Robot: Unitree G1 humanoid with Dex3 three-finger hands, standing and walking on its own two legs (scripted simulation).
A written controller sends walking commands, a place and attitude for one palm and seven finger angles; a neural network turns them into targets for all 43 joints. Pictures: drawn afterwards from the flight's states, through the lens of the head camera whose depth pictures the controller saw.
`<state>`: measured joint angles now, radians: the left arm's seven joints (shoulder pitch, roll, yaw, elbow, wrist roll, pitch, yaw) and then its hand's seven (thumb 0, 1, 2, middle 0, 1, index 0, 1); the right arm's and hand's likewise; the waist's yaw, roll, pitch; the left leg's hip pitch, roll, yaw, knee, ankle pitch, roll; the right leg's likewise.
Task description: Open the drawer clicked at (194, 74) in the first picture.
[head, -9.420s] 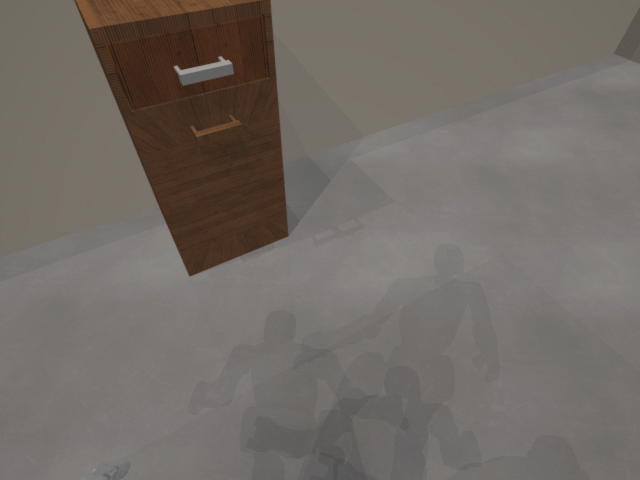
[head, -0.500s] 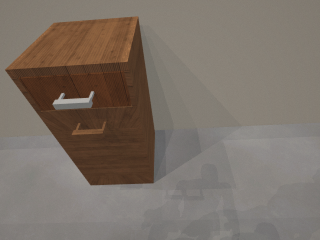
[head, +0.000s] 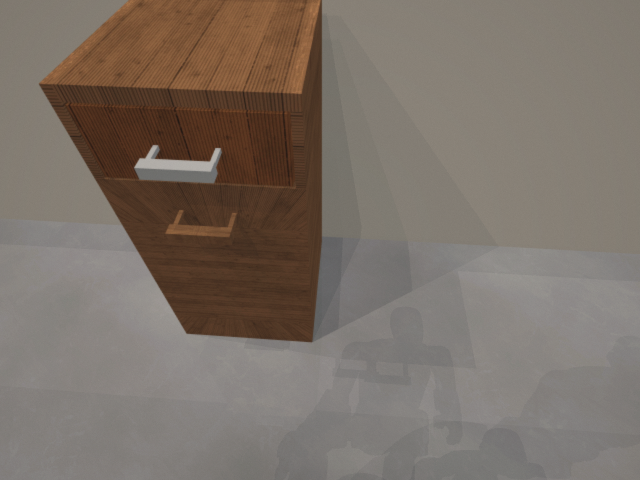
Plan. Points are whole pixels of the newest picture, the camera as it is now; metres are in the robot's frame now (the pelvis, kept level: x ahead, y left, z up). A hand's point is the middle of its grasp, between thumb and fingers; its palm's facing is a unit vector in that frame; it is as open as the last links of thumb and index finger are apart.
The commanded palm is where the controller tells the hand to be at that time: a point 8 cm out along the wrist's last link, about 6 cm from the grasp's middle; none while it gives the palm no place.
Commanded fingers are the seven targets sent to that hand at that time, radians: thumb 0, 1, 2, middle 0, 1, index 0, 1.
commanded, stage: come to a stop and stand still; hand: left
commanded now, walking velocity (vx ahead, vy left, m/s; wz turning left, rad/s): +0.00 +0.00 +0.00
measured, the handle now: (181, 161) +0.60 +0.32 +0.03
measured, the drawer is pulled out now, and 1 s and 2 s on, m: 0.00 0.00 0.00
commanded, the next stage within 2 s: look again from close up in 0.32 s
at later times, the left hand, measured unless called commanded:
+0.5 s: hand out of the picture +0.04 +0.19 -0.17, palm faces -0.04 -0.98 -0.22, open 7.4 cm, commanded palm none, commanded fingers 0.00 0.90 0.90 -0.20 -0.30 -0.20 -0.30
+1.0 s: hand out of the picture +0.04 +0.18 -0.17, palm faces -0.05 -0.97 -0.23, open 7.3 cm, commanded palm none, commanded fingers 0.00 0.90 0.90 -0.20 -0.30 -0.20 -0.30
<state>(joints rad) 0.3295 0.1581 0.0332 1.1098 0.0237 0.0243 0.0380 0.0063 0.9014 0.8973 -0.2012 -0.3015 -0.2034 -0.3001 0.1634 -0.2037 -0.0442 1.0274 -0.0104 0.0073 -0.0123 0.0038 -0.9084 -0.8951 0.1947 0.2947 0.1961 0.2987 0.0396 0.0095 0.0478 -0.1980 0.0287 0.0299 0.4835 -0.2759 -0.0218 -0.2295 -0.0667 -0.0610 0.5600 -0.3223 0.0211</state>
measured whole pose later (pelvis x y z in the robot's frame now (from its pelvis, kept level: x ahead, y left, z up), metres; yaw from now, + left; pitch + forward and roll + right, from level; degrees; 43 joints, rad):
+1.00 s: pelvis +0.02 +0.01 +0.00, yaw -3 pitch +0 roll +1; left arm 0.26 0.16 -0.01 1.10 0.02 -0.01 0.04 0.01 0.91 0.90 -0.20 -0.30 -0.20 -0.30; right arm 0.29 -0.16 0.01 1.11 -0.02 -0.02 -0.02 0.01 -0.91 -0.89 0.20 0.30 0.20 0.30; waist -0.01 0.02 0.02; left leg -0.16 0.03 0.08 0.49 -0.32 -0.02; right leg -0.20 -0.03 -0.03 0.54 -0.33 0.00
